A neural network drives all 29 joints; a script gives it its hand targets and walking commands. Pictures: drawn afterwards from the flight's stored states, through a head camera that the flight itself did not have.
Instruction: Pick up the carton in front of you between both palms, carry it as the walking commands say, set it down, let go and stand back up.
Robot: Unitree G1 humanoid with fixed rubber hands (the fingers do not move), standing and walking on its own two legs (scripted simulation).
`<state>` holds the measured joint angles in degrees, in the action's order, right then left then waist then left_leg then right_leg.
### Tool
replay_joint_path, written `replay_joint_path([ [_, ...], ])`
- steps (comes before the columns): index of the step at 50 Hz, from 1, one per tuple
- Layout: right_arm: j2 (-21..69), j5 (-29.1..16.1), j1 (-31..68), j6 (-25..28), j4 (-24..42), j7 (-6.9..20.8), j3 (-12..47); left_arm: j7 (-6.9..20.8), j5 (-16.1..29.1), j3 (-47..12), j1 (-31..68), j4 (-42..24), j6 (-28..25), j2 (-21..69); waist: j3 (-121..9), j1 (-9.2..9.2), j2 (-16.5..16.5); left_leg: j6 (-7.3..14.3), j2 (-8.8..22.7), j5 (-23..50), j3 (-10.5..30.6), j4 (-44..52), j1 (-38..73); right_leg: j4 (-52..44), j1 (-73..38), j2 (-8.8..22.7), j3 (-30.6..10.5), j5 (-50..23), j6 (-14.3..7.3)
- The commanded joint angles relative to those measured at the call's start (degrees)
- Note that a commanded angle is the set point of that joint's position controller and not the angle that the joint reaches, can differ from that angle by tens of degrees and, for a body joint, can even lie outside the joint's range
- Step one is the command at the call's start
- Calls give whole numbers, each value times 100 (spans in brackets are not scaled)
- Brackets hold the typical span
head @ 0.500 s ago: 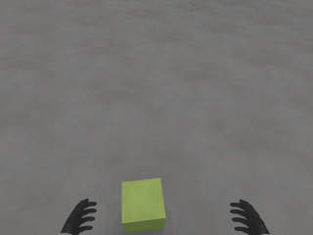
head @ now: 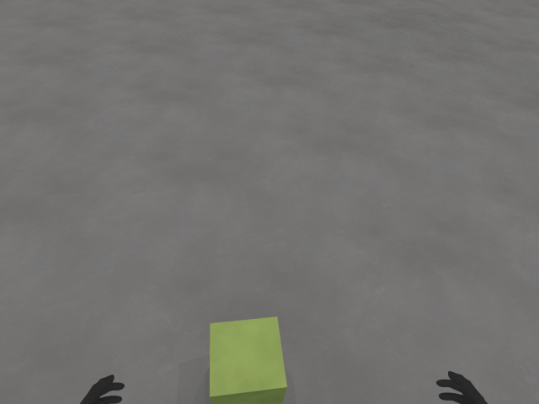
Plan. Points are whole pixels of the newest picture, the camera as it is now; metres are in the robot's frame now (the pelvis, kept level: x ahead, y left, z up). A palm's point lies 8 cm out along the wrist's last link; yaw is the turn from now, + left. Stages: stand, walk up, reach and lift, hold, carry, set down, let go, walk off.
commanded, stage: stand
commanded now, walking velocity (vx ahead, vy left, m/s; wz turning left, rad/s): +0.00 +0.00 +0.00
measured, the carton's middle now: (246, 366) +0.38 +0.06 -0.65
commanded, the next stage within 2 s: none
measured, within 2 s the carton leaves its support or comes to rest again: neither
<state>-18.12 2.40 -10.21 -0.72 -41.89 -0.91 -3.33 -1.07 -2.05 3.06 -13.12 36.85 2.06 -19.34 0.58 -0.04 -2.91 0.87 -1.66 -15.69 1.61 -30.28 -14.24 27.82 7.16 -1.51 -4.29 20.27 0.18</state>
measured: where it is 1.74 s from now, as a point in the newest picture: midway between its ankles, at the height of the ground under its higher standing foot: outside the picture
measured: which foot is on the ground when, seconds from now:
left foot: down 0.00-1.00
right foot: down 0.00-1.00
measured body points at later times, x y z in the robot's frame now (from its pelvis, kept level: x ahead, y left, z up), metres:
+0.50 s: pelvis +0.00 +0.01 +0.00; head +0.00 +0.03 +0.45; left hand +0.12 +0.30 -0.11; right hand +0.12 -0.29 -0.09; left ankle +0.00 +0.11 -0.74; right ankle -0.06 -0.13 -0.74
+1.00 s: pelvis -0.01 +0.01 +0.01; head -0.02 +0.02 +0.46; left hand +0.09 +0.31 -0.11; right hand +0.09 -0.31 -0.10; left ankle +0.00 +0.11 -0.74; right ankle -0.06 -0.13 -0.74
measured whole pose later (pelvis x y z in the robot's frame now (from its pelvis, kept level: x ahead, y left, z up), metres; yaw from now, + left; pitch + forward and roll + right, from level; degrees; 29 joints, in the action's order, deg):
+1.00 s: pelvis -0.01 +0.01 +0.01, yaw -1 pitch -2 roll +0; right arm -20.9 1.2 -6.8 0.6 -57.5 -0.7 -1.3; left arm -1.2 -1.4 0.5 -10.4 53.5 -0.4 -21.8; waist 1.4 0.3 -1.6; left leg 1.4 -1.7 -10.9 0.7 -22.8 -9.6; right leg 20.5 3.0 -1.0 -5.3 15.3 0.7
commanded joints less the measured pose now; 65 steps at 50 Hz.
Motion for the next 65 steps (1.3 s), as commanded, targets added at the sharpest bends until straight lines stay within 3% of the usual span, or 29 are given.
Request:
replay_joint_path([
  [1,-798,-6,280,125,234,-32,-165,-42,7,130,232,-233,-168,-678,-381,29,459,17,576,1576,514,462,594,-385,317,384,-228,-1440,38],
  [15,-1044,-46,356,166,-349,-64,-79,-75,26,31,209,458,-232,-869,-315,19,294,56,652,2040,544,540,827,-524,178,492,-303,-1802,14],
  [42,-1229,-110,564,191,-1155,-14,2,-42,57,-61,385,1252,-302,-1075,-42,36,278,72,711,1262,608,1016,880,-1028,186,612,-462,-1301,-75],
  [65,-1339,-155,657,195,-1516,4,62,-15,87,-104,483,1637,-320,-1193,-27,47,280,94,754,1294,658,1145,957,-1187,115,658,-469,-1305,-105],
])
